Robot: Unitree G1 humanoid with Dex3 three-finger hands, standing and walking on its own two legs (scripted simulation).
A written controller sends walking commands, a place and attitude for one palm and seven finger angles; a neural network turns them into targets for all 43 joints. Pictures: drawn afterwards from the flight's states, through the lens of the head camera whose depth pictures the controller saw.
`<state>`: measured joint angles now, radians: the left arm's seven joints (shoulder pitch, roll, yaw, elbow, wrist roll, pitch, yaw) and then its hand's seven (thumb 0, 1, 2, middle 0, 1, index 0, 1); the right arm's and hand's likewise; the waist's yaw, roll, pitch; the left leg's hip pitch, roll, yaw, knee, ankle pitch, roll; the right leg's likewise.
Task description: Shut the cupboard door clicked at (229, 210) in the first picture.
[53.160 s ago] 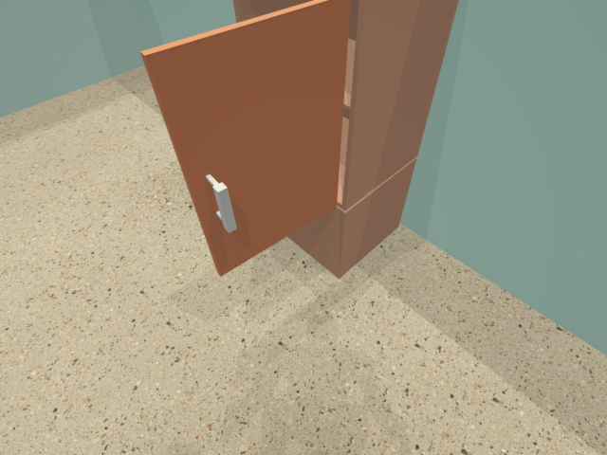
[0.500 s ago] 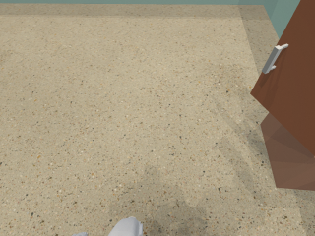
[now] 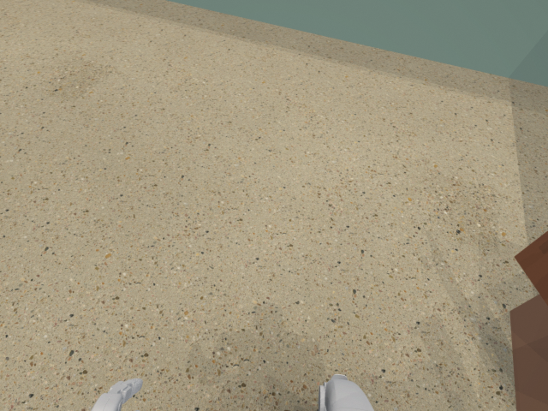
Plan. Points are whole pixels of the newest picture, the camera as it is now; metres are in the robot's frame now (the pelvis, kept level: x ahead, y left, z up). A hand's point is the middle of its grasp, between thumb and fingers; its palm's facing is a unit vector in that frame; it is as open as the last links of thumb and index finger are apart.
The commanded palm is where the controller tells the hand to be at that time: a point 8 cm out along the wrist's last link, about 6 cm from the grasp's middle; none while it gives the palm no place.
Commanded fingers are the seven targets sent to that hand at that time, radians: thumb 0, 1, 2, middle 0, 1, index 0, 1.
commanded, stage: walk to a spot facing it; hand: left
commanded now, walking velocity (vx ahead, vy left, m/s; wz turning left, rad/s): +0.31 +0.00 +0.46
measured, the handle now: out of the picture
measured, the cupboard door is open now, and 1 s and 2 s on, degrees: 31 31 31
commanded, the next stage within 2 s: turn to face it in 0.50 s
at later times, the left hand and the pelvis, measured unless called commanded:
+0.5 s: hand (183, 407) +0.15 +0.15 -0.17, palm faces +0.34 -0.91 -0.24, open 7.3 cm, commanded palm none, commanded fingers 0.00 0.90 0.90 -0.20 -0.30 -0.20 -0.30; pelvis +0.17 -0.05 +0.00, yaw +19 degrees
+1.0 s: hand (171, 367) +0.21 +0.18 -0.17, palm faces +0.34 -0.92 -0.20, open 7.4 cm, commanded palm none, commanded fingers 0.00 0.90 0.90 -0.20 -0.30 -0.20 -0.30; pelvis +0.24 -0.01 +0.00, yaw +16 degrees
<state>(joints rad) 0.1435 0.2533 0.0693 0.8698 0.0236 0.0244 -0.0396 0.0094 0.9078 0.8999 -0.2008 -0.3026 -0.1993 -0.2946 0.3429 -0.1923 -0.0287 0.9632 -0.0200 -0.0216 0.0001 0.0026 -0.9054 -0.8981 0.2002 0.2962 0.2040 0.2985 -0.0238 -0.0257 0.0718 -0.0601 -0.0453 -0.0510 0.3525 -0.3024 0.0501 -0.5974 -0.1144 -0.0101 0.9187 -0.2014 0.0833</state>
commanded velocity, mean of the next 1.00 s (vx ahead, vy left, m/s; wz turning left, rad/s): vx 0.04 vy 0.00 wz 0.08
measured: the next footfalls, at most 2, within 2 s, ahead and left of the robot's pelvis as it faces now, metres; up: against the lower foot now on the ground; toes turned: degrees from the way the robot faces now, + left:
right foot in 0.16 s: +0.20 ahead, -0.15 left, +0.00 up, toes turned +0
left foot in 0.62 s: +0.27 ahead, +0.10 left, +0.00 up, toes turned +27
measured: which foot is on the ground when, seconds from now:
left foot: down 0.00-0.16, up 0.18-0.60, down 0.62-1.00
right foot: up 0.00-0.14, down 0.16-0.60, up 0.62-1.00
